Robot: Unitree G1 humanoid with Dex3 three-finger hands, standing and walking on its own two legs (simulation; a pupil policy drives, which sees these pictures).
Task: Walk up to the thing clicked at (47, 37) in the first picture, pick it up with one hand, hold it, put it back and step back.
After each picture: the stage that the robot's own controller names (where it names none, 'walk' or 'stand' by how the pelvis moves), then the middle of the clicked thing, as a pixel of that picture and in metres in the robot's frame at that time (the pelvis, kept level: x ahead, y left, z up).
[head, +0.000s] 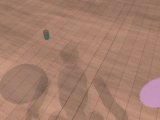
stand; (46, 34) +1.60 +0.46 -0.72
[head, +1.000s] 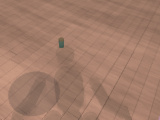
walk; (61, 42) +1.50 +0.20 -0.70
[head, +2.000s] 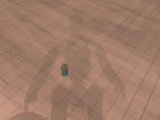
walk; (64, 70) +0.98 +0.14 -0.71
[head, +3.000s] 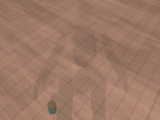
walk; (52, 107) +0.59 +0.21 -0.71
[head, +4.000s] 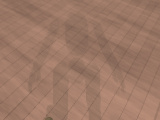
stand; out of the picture +0.42 +0.20 -0.71
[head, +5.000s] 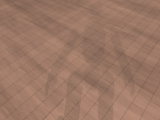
stand; out of the picture +0.40 +0.19 -0.72
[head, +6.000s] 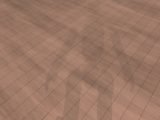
stand; out of the picture +0.39 +0.19 -0.72
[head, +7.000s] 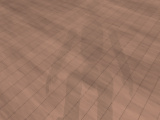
stand; out of the picture +0.39 +0.20 -0.73
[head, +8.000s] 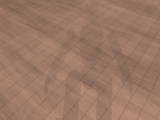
stand; out of the picture +0.39 +0.21 -0.73
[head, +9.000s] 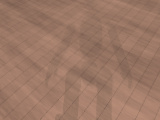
go down; out of the picture +0.39 +0.20 -0.72
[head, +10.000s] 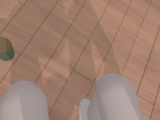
go down; (4, 50) +0.47 +0.24 -0.30
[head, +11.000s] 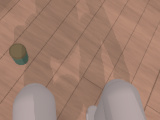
approach; (19, 55) +0.47 +0.23 -0.30
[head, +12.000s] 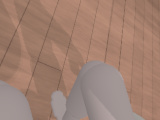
close in; out of the picture +0.46 +0.28 -0.23
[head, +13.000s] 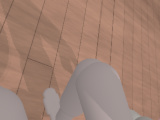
close; out of the picture +0.45 +0.29 -0.23
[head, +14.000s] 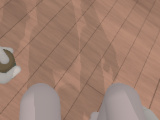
lift; (4, 66) +0.37 +0.27 -0.08
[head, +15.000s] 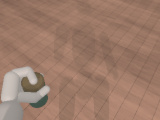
hold; (35, 90) +0.33 +0.17 +0.04
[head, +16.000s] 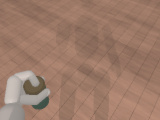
hold; (37, 93) +0.33 +0.17 +0.00
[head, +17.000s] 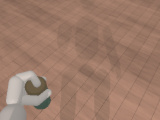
hold; (39, 93) +0.33 +0.17 +0.00
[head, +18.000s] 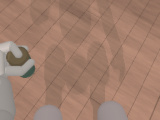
crouch; (22, 63) +0.42 +0.20 -0.08
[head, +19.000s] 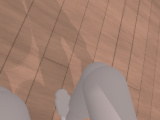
lower; out of the picture +0.45 +0.27 -0.23
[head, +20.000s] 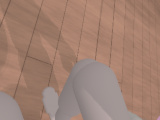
lower; out of the picture +0.44 +0.29 -0.24
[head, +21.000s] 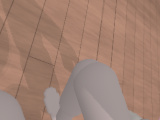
lower; out of the picture +0.45 +0.29 -0.23
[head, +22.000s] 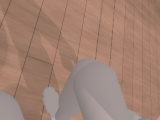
lower; out of the picture +0.45 +0.30 -0.23
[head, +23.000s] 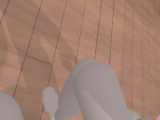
lower; out of the picture +0.45 +0.30 -0.23
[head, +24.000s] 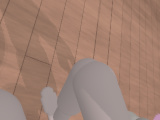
open; out of the picture +0.44 +0.28 -0.24
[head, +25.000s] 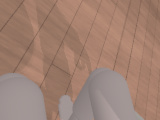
stand; out of the picture +0.45 +0.26 -0.25
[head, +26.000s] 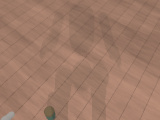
stand; (50, 113) +0.41 +0.19 -0.60
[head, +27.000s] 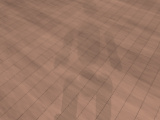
stand; out of the picture +0.39 +0.19 -0.67
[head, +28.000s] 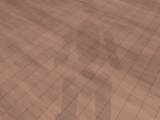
stand; out of the picture +0.39 +0.18 -0.67
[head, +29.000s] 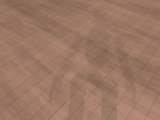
stand; out of the picture +0.42 +0.17 -0.72
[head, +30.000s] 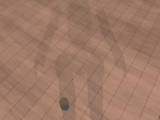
walk; (64, 104) +0.48 +0.14 -0.70
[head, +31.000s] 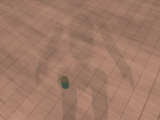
walk; (64, 82) +0.72 +0.19 -0.70
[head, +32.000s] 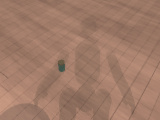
stand; (61, 65) +1.04 +0.21 -0.71
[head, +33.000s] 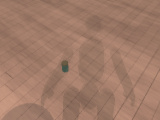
stand; (65, 66) +1.04 +0.19 -0.72
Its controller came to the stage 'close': yes
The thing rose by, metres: 0.71
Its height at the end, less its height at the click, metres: +0.00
